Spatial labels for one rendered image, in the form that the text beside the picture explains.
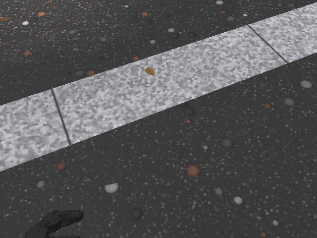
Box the left robot hand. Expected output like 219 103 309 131
25 209 84 238

